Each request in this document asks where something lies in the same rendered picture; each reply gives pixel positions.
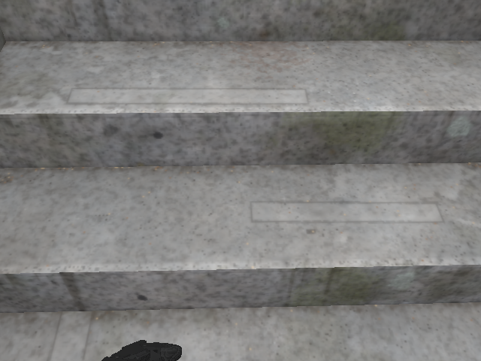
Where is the left robot hand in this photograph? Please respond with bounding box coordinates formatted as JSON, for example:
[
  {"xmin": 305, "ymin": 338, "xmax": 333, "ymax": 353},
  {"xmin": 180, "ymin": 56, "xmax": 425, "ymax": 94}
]
[{"xmin": 102, "ymin": 340, "xmax": 182, "ymax": 361}]

